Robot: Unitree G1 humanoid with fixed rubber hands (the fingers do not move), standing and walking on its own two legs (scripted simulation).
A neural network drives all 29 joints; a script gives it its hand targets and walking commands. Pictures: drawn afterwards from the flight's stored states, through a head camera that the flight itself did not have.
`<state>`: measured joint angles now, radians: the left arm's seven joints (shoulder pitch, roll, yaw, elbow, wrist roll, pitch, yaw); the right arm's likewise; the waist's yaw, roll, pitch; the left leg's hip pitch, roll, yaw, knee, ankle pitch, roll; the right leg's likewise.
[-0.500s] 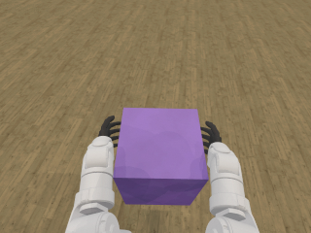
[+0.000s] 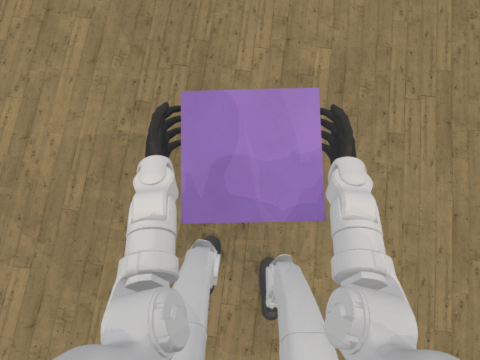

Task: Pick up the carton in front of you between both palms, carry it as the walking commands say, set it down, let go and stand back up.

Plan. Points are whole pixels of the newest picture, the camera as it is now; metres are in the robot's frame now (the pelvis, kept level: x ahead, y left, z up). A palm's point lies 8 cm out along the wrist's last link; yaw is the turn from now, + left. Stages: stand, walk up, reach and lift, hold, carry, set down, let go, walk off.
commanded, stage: set down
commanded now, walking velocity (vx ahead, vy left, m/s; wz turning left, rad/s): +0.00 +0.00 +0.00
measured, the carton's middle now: (249, 165) +0.40 +0.02 -0.16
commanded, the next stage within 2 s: none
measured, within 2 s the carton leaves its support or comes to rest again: neither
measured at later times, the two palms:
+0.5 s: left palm (170, 154) +0.42 +0.19 -0.21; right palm (310, 147) +0.47 -0.11 -0.21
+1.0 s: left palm (178, 164) +0.43 +0.20 -0.37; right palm (288, 150) +0.50 -0.09 -0.37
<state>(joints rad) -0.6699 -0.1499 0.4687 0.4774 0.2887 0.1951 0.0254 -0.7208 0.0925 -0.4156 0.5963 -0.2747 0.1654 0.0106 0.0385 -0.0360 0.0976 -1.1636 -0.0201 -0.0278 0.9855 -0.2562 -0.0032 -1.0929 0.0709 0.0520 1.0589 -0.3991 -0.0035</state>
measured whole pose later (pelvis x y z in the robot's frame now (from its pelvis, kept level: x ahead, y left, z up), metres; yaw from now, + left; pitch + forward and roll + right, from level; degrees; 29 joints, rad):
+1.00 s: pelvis -0.04 -0.01 -0.25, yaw -1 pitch +46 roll +0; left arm -1.09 -0.02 0.58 0.63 0.18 0.26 0.08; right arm -1.27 -0.13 -0.29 0.92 -0.16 0.24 -0.06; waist 0.10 -0.05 0.01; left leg -2.25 -0.02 -0.03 1.86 -0.42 -0.03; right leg -2.17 0.11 0.01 1.97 -0.60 0.00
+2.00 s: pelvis -0.04 -0.02 -0.31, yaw +1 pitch +42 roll +4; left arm -1.29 0.17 0.54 0.99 0.07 0.15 0.02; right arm -1.44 -0.22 -0.14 1.14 -0.12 0.17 -0.07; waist 0.15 0.01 0.20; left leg -2.35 -0.02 -0.02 2.07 -0.45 -0.07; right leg -2.29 0.12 0.00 2.21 -0.65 -0.03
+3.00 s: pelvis -0.04 +0.00 -0.25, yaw +1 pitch +43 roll +1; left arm -1.10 0.19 0.30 0.79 -0.15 0.12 0.14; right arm -1.34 -0.41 -0.07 1.02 0.07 0.17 -0.04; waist 0.15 -0.03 0.10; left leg -2.21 -0.04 -0.01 1.88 -0.43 -0.03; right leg -2.12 0.08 0.02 2.00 -0.64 0.00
